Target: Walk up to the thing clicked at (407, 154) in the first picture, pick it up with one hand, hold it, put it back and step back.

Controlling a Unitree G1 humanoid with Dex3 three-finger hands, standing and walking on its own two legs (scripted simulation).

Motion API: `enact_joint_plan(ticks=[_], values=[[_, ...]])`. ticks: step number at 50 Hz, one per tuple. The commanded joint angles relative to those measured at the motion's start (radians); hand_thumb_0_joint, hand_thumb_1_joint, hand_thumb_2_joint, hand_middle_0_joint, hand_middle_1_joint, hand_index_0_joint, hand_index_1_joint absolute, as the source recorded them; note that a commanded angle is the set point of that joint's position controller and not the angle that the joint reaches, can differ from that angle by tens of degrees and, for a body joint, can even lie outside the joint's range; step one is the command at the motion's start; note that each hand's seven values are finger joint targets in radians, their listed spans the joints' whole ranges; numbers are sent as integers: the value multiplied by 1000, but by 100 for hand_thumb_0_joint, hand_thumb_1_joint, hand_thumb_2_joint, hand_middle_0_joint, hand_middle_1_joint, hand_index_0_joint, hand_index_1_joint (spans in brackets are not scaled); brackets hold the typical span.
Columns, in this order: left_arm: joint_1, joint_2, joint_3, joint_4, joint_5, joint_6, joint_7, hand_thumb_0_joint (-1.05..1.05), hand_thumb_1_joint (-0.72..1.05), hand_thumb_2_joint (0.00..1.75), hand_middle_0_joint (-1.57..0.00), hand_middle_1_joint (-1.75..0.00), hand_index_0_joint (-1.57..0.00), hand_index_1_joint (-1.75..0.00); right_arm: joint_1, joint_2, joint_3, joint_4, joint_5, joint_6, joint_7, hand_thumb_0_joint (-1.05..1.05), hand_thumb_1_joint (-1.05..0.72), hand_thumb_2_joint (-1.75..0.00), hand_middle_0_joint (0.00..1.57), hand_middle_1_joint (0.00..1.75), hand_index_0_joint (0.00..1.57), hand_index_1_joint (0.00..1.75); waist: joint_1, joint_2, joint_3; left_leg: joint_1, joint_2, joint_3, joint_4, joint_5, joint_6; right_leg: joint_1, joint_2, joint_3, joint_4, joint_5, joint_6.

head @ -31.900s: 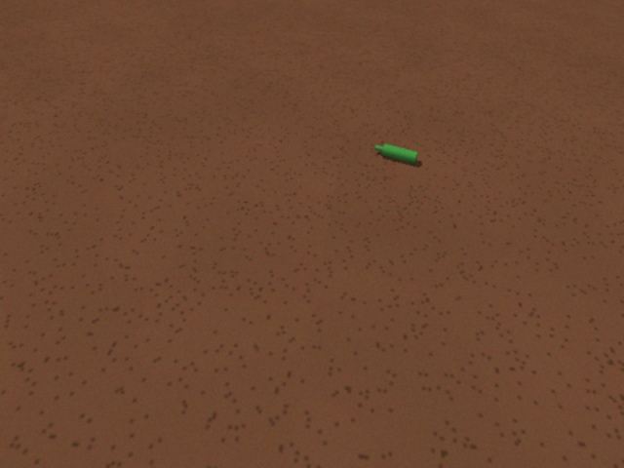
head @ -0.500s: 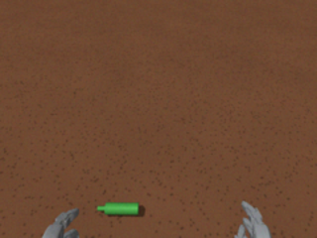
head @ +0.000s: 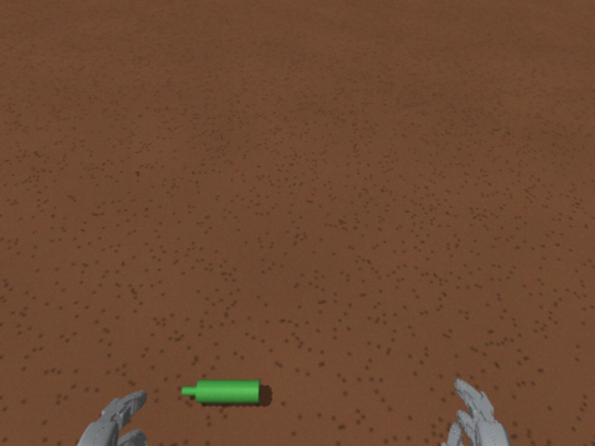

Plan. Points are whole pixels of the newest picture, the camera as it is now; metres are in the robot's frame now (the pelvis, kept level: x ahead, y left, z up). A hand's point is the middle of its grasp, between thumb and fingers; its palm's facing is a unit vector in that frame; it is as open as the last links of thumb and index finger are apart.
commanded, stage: home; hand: left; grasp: from above
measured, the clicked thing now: (221, 391) +0.45 +0.21 -0.68
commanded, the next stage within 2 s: stand in 0.26 s
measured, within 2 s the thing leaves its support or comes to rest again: neither
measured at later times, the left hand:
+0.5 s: hand out of the picture +0.15 +0.21 -0.09, palm faces +0.01 -0.95 -0.33, open 7.3 cm
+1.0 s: hand out of the picture +0.04 +0.24 -0.11, palm faces +0.05 -0.95 -0.31, open 7.3 cm
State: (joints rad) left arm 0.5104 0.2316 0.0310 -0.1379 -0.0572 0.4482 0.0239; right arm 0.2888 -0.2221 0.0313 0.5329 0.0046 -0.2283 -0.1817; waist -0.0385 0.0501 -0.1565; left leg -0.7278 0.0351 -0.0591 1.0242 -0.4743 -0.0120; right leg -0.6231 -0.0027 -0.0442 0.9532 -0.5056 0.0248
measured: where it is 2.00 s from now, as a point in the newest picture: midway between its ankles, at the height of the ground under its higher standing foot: outside the picture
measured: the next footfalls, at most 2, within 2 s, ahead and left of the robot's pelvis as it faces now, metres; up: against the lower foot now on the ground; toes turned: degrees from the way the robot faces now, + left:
none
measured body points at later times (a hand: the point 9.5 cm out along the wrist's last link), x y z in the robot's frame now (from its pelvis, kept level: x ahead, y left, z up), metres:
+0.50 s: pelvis -0.01 +0.00 +0.02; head +0.02 +0.00 +0.46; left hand +0.15 +0.26 -0.06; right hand +0.14 -0.26 -0.09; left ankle +0.02 +0.12 -0.68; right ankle -0.02 -0.14 -0.68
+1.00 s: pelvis -0.01 +0.01 +0.06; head -0.02 +0.02 +0.51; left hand +0.03 +0.29 -0.08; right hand +0.07 -0.26 -0.08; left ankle +0.02 +0.12 -0.68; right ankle -0.02 -0.14 -0.68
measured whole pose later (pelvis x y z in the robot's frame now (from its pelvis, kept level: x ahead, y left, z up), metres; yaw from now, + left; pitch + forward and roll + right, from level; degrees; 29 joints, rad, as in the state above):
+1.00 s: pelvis -0.01 +0.01 +0.06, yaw +0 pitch -4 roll -1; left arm 0.22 0.28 0.04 1.01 0.03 0.02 0.03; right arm 0.17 -0.27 -0.04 1.04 -0.04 -0.01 -0.02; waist 0.02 0.00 0.06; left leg -0.21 -0.01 -0.01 0.53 -0.24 0.02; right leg -0.14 -0.05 -0.01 0.49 -0.28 0.05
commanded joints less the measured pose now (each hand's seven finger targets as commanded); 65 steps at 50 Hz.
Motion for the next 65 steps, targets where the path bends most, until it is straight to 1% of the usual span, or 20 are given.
enact_joint_plan(ticks=[1,2,12,13,17,18,19,21,23,25,29,33,36,41,45,47,50,60,63,65], values=[[-18,98,61,-184,5,-50,5,0,90,90,-20,-30,-20,-30,-66,-123,-55,-160,3,-54,-13,0,-90,-90,20,30,20,30,2,3,-85,156,-22,18,-162,238,21,3,28,-21,-150,238,-22],[-6,100,62,-168,6,-47,4,0,90,90,-20,-30,-20,-30,-58,-127,-56,-157,1,-53,-13,0,-90,-90,20,30,20,30,-9,-11,-92,160,-21,15,-161,233,23,5,28,-21,-151,235,-21],[-12,97,65,-164,8,-44,4,0,90,90,-20,-30,-20,-30,-65,-127,-57,-160,3,-52,-11,0,-90,-90,20,30,20,30,-2,-10,-68,153,-18,9,-179,195,21,-5,31,-27,-151,195,-24],[-57,100,53,-230,5,-51,2,0,90,90,-20,-30,-20,-30,-74,-119,-51,-174,3,-54,-9,0,-90,-90,20,30,20,30,-2,17,-77,151,-20,7,-177,200,21,-9,29,-28,-151,204,-24],[-17,97,60,-190,4,-47,1,0,90,90,-20,-30,-20,-30,-68,-121,-54,-171,3,-53,-10,0,-90,-90,20,30,20,30,-2,-5,-76,147,-24,16,-169,185,24,-4,28,-23,-156,194,-21],[-308,194,60,161,125,-256,43,0,90,90,-20,-30,-20,-30,-136,-222,-90,81,-113,53,50,0,-90,-90,20,30,20,30,77,-91,155,132,0,-2,-234,335,68,191,-59,67,-222,209,-67],[-223,210,83,338,130,-323,38,0,90,90,-20,-30,-20,-30,-136,-232,-109,85,-115,90,79,0,-90,-90,20,30,20,30,66,-123,56,217,-8,21,-230,334,78,212,-77,132,-241,205,-98],[-238,213,71,407,129,-373,24,0,90,90,-20,-30,-20,-30,-108,-235,-107,80,-118,117,111,0,-90,-90,20,30,20,30,37,-72,57,266,-1,-9,-265,345,81,178,-60,132,-226,237,-99],[-257,211,58,491,122,-400,19,0,90,90,-20,-30,-20,-30,-114,-209,-102,125,-73,123,145,0,-90,-90,20,30,20,30,61,-25,17,322,0,-26,-307,345,83,265,-71,105,-219,260,-76],[-275,207,67,563,111,-406,15,0,90,90,-20,-30,-20,-30,-138,-214,-109,150,-56,134,160,0,-90,-90,20,30,20,30,71,-73,22,357,-3,-16,-318,332,73,256,-75,115,-248,263,-70],[-322,210,67,700,106,-431,18,0,90,90,-20,-30,-20,-30,-147,-211,-118,212,-57,157,169,0,-90,-90,20,30,20,30,60,-75,46,397,-2,-23,-364,253,79,266,-91,128,-329,215,-60],[-323,211,68,812,102,-455,21,0,90,90,-20,-30,-20,-30,-137,-217,-123,267,-56,167,165,0,-90,-90,20,30,20,30,60,-56,51,457,16,-39,-401,381,79,332,-90,107,-351,347,-50],[-320,209,64,886,96,-457,23,0,90,90,-20,-30,-20,-30,-138,-221,-121,307,-54,178,157,0,-90,-90,20,30,20,30,60,-41,110,470,28,-56,-463,359,78,339,-85,99,-395,332,-49],[-298,214,57,995,90,-460,25,0,90,90,-20,-30,-20,-30,-137,-233,-118,375,-45,187,146,0,-90,-90,20,30,20,30,65,-30,132,514,45,-69,-529,433,66,418,-94,94,-467,389,-47],[-318,219,50,1057,87,-457,23,0,90,90,-20,-30,-20,-30,-143,-242,-115,416,-38,192,143,0,-90,-90,20,30,20,30,56,-27,162,548,50,-70,-603,373,55,439,-93,94,-534,341,-42],[-316,216,47,1085,86,-454,21,0,90,90,-20,-30,-20,-30,-152,-251,-114,435,-38,196,144,0,-90,-90,20,30,20,30,60,4,188,529,59,-88,-663,275,54,456,-85,83,-552,297,-34],[-319,218,44,1121,90,-459,19,0,90,90,-20,-30,-20,-30,-162,-245,-111,454,-33,197,146,0,-90,-90,20,30,20,30,59,-25,199,538,58,-85,-684,290,48,479,-93,83,-582,316,-32],[-329,233,40,1189,90,-458,9,0,90,90,-20,-30,-20,-30,-174,-262,-112,495,-32,211,156,0,-90,-90,20,30,20,30,52,-2,235,489,62,-101,-770,69,42,482,-90,83,-635,203,-28],[-324,242,39,1199,91,-463,6,0,90,90,-20,-30,-20,-30,-180,-262,-111,501,-31,210,159,0,-90,-90,20,30,20,30,54,-15,223,497,62,-101,-769,77,41,477,-93,89,-642,199,-28],[-333,246,40,1203,89,-466,6,0,90,90,-20,-30,-20,-30,-182,-264,-110,505,-28,207,158,0,-90,-90,20,30,20,30,49,-26,193,547,63,-93,-750,147,41,476,-103,97,-648,237,-32]])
